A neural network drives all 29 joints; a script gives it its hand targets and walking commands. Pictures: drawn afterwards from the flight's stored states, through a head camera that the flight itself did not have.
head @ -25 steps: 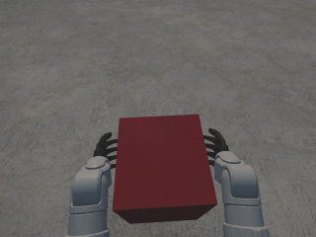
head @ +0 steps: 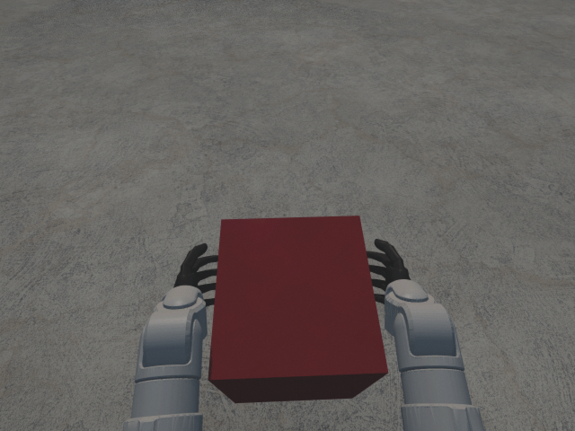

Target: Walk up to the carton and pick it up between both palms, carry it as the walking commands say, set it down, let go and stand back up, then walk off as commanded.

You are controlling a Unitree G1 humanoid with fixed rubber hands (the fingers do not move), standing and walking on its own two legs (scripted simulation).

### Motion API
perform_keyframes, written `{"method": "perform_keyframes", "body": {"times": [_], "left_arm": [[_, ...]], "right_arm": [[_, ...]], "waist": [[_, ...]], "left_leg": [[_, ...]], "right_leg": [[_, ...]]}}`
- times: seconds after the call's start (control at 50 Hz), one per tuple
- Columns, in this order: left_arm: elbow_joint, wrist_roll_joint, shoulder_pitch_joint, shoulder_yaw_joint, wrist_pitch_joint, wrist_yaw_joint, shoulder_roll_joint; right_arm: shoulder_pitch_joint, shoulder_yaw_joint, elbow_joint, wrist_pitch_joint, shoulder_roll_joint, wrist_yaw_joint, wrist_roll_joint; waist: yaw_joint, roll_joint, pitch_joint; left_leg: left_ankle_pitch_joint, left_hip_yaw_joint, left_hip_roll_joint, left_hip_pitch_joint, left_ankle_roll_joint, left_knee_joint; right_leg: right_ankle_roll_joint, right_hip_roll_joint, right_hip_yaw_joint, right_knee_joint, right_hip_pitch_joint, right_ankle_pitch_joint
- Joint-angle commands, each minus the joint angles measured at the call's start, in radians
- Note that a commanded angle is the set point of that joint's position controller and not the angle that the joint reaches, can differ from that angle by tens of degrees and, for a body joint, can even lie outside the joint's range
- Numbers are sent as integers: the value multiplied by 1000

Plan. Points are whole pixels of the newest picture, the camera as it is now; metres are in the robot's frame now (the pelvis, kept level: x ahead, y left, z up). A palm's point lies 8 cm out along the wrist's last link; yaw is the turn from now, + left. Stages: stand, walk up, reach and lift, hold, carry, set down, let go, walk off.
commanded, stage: carry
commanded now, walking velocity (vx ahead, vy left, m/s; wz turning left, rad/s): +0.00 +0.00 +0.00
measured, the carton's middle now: (292, 316) +0.29 +0.00 -0.02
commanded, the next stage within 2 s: none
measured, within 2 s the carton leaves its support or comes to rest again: neither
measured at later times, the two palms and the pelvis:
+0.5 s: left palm (192, 314) +0.26 +0.14 +0.05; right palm (404, 307) +0.26 -0.15 +0.05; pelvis -0.02 -0.01 +0.00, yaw +1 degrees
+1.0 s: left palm (200, 320) +0.25 +0.13 +0.05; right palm (412, 314) +0.25 -0.16 +0.05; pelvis -0.03 -0.02 +0.00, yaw +1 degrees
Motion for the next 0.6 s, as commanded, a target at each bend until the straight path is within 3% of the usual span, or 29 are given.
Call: {"method": "perform_keyframes", "body": {"times": [0.0, 0.58], "left_arm": [[-86, -248, -396, -462, -52, -196, -781], [-49, -208, -368, -421, -130, -180, -737]], "right_arm": [[-386, 454, -85, -42, 773, 197, 245], [-373, 426, -62, -116, 723, 175, 209]], "waist": [[-1, 24, -200], [-1, 9, -195]], "left_leg": [[296, -141, 136, 83, 8, -62], [191, -142, 120, 58, 4, -45]], "right_leg": [[2, -127, 127, -59, 59, 250], [-5, -138, 137, -83, 38, 269]]}}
